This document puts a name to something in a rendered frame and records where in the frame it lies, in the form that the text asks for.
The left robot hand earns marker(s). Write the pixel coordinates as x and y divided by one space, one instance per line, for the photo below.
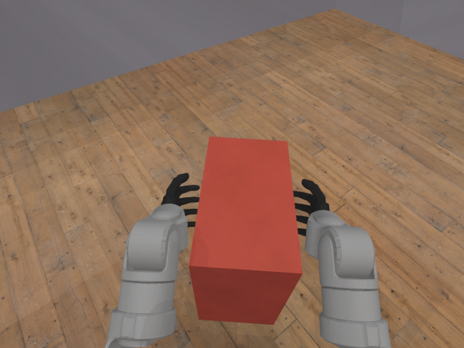
174 191

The carton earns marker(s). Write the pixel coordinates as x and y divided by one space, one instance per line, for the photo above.
245 258

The left robot forearm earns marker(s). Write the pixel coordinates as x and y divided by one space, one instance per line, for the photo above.
145 311

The right robot forearm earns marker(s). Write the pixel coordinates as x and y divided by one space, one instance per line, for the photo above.
351 316

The right robot hand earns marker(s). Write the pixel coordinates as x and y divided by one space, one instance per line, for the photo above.
317 202

